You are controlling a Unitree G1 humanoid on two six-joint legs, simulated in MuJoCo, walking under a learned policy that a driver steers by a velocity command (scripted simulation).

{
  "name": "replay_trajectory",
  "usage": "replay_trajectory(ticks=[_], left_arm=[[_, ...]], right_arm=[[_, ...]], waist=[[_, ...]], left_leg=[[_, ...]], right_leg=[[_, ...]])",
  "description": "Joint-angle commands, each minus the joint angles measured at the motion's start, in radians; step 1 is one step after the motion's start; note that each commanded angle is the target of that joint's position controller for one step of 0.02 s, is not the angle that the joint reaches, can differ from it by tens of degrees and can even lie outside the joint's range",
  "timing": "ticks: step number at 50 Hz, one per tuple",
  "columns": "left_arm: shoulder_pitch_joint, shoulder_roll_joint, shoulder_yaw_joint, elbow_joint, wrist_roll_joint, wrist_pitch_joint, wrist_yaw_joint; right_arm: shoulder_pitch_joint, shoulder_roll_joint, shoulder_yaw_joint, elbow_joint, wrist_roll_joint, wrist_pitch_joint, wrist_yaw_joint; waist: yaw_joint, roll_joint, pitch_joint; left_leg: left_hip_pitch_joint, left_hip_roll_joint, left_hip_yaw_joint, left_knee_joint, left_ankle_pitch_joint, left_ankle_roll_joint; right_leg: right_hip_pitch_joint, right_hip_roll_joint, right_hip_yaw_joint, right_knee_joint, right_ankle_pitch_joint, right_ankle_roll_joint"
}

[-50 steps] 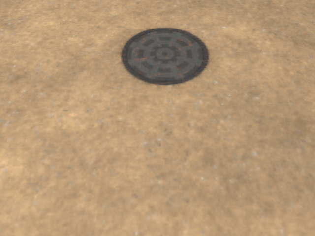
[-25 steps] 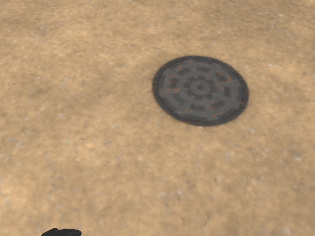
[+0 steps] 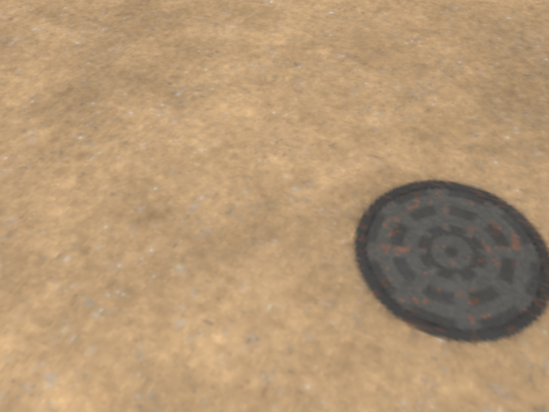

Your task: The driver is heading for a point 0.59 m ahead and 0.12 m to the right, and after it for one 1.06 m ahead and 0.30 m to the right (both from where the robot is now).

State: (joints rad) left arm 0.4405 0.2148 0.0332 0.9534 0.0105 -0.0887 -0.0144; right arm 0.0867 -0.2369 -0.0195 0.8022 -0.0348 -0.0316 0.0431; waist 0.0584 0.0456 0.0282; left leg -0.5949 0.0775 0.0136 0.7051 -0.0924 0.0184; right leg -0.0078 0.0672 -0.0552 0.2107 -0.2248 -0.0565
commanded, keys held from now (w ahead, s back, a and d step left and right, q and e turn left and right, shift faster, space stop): w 0.14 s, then w+e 0.86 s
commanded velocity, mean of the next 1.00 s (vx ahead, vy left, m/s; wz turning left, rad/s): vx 0.50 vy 0.00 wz -0.36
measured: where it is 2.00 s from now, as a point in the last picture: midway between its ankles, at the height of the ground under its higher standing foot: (407, 252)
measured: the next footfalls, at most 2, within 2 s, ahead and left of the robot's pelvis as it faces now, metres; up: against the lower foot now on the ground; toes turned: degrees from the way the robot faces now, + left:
left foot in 0.12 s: +0.22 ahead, +0.11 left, +0.00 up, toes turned +3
right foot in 0.70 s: +0.48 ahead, -0.08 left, +0.00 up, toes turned -20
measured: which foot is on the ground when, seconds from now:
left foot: up 0.00-0.10, down 0.12-0.70, up 0.72-1.00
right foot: down 0.00-0.14, up 0.16-0.68, down 0.70-1.00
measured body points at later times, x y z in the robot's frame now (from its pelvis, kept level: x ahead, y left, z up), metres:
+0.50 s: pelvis +0.25 +0.04 +0.00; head +0.27 +0.05 +0.45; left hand +0.40 +0.28 -0.14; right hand +0.20 -0.21 -0.14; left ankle +0.18 +0.11 -0.75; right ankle +0.37 -0.12 -0.68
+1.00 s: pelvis +0.50 -0.05 +0.00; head +0.53 -0.07 +0.45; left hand +0.63 +0.21 -0.13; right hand +0.55 -0.34 -0.11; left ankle +0.69 +0.07 -0.68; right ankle +0.44 -0.07 -0.75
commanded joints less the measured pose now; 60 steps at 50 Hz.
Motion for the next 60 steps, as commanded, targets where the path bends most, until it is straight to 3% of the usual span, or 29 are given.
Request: replay_trajectory(ticks=[1,4,6,7,8,9,10,11,13,17,23,28,32,33,34,35,36,37,38,39,40,41,43,45,49,55,58,59,60], left_arm=[[0.029,0.160,0.032,-0.029,0.002,-0.009,0.005],[0.018,0.175,0.036,-0.016,0.006,0.001,0.013],[0.011,0.163,0.031,-0.011,0.001,0.009,0.015],[-0.005,0.128,0.018,-0.047,-0.003,0.007,0.014],[0.105,0.027,-0.001,-0.068,-0.028,0.009,0.012],[0.044,0.146,0.030,-0.048,0.002,0.021,0.022],[-0.017,0.138,0.034,-0.062,-0.001,0.019,0.015],[-0.040,0.112,0.028,-0.061,-0.005,0.019,0.009],[-0.027,0.094,0.029,-0.044,0.015,0.043,-0.002],[-0.093,0.071,0.034,-0.061,0.018,0.072,-0.021],[-0.294,0.049,0.023,-0.132,0.017,0.074,-0.034],[-0.436,0.036,0.006,-0.196,0.023,0.070,-0.044],[-0.345,0.070,0.022,-0.185,0.027,0.071,-0.035],[-0.264,0.089,0.033,-0.163,0.027,0.067,-0.031],[-0.138,0.117,0.050,-0.125,0.032,0.058,-0.024],[0.002,0.199,0.082,-0.092,0.045,0.055,-0.009],[-0.052,0.305,0.110,-0.119,0.027,0.067,0.000],[-0.031,0.296,0.108,-0.122,0.003,0.081,0.003],[-0.088,0.251,0.096,-0.115,-0.001,0.081,0.013],[-0.129,0.192,0.081,-0.111,-0.003,0.075,0.014],[-0.164,0.165,0.072,-0.112,-0.004,0.066,0.018],[-0.189,0.149,0.065,-0.119,-0.007,0.056,0.020],[-0.169,0.162,0.064,-0.115,-0.013,0.034,0.015],[-0.135,0.192,0.071,-0.110,-0.012,0.026,0.012],[-0.051,0.196,0.072,-0.104,-0.011,0.031,0.010],[0.037,0.213,0.074,-0.105,0.003,0.038,0.022],[-0.012,0.230,0.077,-0.122,0.008,0.034,0.033],[-0.032,0.236,0.076,-0.125,0.009,0.029,0.030],[-0.042,0.233,0.073,-0.121,0.004,0.022,0.024]], right_arm=[[-0.105,-0.055,-0.004,-0.086,0.006,-0.017,-0.005],[-0.069,-0.076,-0.014,-0.081,0.002,-0.025,-0.015],[0.167,-0.112,-0.036,0.004,-0.014,-0.043,-0.030],[0.349,-0.187,-0.058,0.035,-0.035,-0.051,-0.043],[0.379,-0.279,-0.081,0.043,-0.033,-0.043,-0.046],[0.325,-0.217,-0.073,0.033,0.007,-0.032,-0.042],[0.230,-0.155,-0.055,0.021,0.011,-0.034,-0.039],[0.181,-0.106,-0.043,0.019,0.009,-0.043,-0.035],[0.158,-0.067,-0.032,0.033,0.012,-0.059,-0.043],[0.221,-0.089,-0.040,0.069,0.022,-0.088,-0.048],[0.293,-0.078,-0.035,0.109,0.019,-0.084,-0.056],[0.377,-0.097,-0.038,0.152,0.016,-0.072,-0.072],[0.353,-0.146,-0.049,0.157,0.010,-0.051,-0.086],[0.344,-0.161,-0.054,0.153,0.008,-0.041,-0.086],[0.332,-0.171,-0.057,0.144,0.012,-0.033,-0.082],[0.315,-0.155,-0.054,0.114,0.016,-0.035,-0.076],[0.326,-0.057,-0.040,0.036,0.028,-0.046,-0.053],[0.210,-0.135,-0.050,0.006,0.016,-0.062,-0.046],[0.161,-0.113,-0.042,-0.015,0.027,-0.076,-0.041],[0.182,-0.115,-0.042,-0.004,0.030,-0.083,-0.044],[0.179,-0.111,-0.044,-0.005,0.014,-0.071,-0.046],[0.208,-0.101,-0.040,0.002,-0.005,-0.049,-0.044],[0.217,-0.086,-0.039,-0.005,-0.017,-0.016,-0.037],[0.159,-0.077,-0.036,-0.033,-0.016,-0.002,-0.032],[-0.013,-0.081,-0.031,-0.097,-0.009,0.001,-0.028],[-0.177,-0.091,-0.018,-0.167,0.004,-0.016,-0.019],[-0.097,-0.119,-0.022,-0.158,0.007,-0.030,-0.022],[-0.012,-0.138,-0.031,-0.131,0.007,-0.036,-0.029],[0.119,-0.157,-0.043,-0.089,0.004,-0.046,-0.039]], waist=[[-0.007,-0.132,0.037],[-0.041,-0.131,0.025],[-0.139,-0.076,-0.100],[-0.209,0.018,-0.224],[-0.153,0.249,-0.302],[-0.152,0.075,-0.218],[-0.115,0.036,-0.093],[-0.091,0.013,-0.038],[-0.050,0.042,-0.003],[-0.037,0.017,0.013],[-0.068,0.011,0.063],[-0.107,0.013,0.085],[-0.043,0.061,0.007],[-0.008,0.064,-0.044],[0.050,0.042,-0.113],[0.116,-0.048,-0.198],[0.032,-0.311,-0.267],[0.077,-0.114,-0.257],[0.042,-0.071,-0.129],[-0.012,0.000,-0.036],[-0.050,0.012,-0.003],[-0.077,-0.001,-0.006],[-0.093,-0.024,-0.021],[-0.084,-0.047,-0.009],[-0.019,-0.090,0.015],[0.044,-0.112,0.011],[-0.011,-0.133,-0.002],[-0.047,-0.134,-0.033],[-0.112,-0.094,-0.096]], left_leg=[[0.063,-0.031,0.048,-0.090,0.018,0.014],[0.156,-0.063,0.054,-0.161,-0.068,0.055],[0.471,-0.096,0.058,-0.259,-0.056,0.101],[0.713,0.112,-0.166,-0.282,-0.156,0.157],[0.907,0.368,-0.613,-0.402,-0.227,0.272],[0.808,0.334,-0.616,-0.434,-0.276,0.256],[0.679,0.290,-0.459,-0.456,-0.241,0.226],[0.576,0.244,-0.347,-0.498,-0.155,0.195],[0.475,0.174,-0.197,-0.546,-0.056,0.138],[0.483,0.161,-0.060,-0.584,0.098,0.128],[0.536,0.131,0.094,-0.582,0.234,0.104],[0.658,0.164,0.172,-0.528,0.417,0.094],[0.738,0.187,0.232,-0.286,0.912,0.083],[0.729,0.191,0.236,-0.144,0.944,0.088],[0.654,0.182,0.244,0.058,0.835,0.079],[0.442,0.149,0.250,0.360,0.505,0.051],[-0.031,-0.103,0.183,0.758,-0.421,-0.018],[-0.160,-0.087,-0.032,0.806,-0.384,-0.009],[-0.195,-0.024,-0.056,0.741,-0.291,-0.001],[-0.132,0.013,-0.049,0.622,-0.240,-0.002],[-0.070,0.036,-0.056,0.543,-0.234,-0.014],[-0.004,0.040,-0.053,0.501,-0.229,-0.028],[0.029,0.037,-0.034,0.435,-0.223,-0.051],[0.002,0.036,-0.016,0.351,-0.161,-0.070],[-0.072,0.022,-0.010,0.155,-0.003,-0.084],[-0.081,-0.037,-0.018,-0.044,0.046,-0.061],[0.102,-0.065,-0.023,-0.160,-0.005,-0.018],[0.234,-0.093,-0.008,-0.180,-0.041,0.003],[0.400,-0.105,0.006,-0.244,-0.021,0.028]], right_leg=[[-0.039,-0.269,0.131,-0.043,0.399,-0.122],[0.019,-0.297,0.130,0.055,0.554,-0.105],[-0.038,-0.233,0.064,0.346,0.662,-0.071],[-0.218,-0.185,0.021,0.626,0.385,-0.047],[-0.554,-0.010,-0.022,0.948,-0.282,-0.012],[-0.632,-0.054,0.100,1.025,-0.276,-0.028],[-0.640,-0.094,0.121,1.010,-0.183,-0.036],[-0.603,-0.126,0.119,0.963,-0.119,-0.033],[-0.532,-0.151,0.113,0.908,-0.068,-0.015],[-0.596,-0.157,0.100,0.892,0.036,0.006],[-0.686,-0.150,0.044,0.671,0.215,0.022],[-0.650,-0.118,-0.061,0.468,0.200,-0.023],[-0.474,-0.014,-0.126,0.423,0.013,-0.107],[-0.380,0.016,-0.126,0.399,-0.030,-0.134],[-0.206,0.038,-0.102,0.320,-0.016,-0.166],[0.033,-0.102,0.106,0.251,-0.092,-0.225],[0.329,-0.395,0.692,0.151,-0.051,-0.393],[0.308,-0.407,0.749,0.071,-0.002,-0.409],[0.197,-0.393,0.606,0.056,0.047,-0.372],[0.042,-0.349,0.510,0.032,0.162,-0.318],[-0.049,-0.290,0.431,0.025,0.251,-0.279],[-0.108,-0.249,0.370,0.016,0.314,-0.262],[-0.148,-0.209,0.323,0.011,0.401,-0.257],[-0.171,-0.183,0.304,-0.004,0.400,-0.244],[-0.119,-0.156,0.320,0.000,0.378,-0.194],[0.026,-0.181,0.386,0.085,0.475,-0.177],[0.007,-0.199,0.401,0.143,0.546,-0.131],[-0.019,-0.191,0.392,0.209,0.653,-0.111],[-0.040,-0.146,0.349,0.364,0.706,-0.090]])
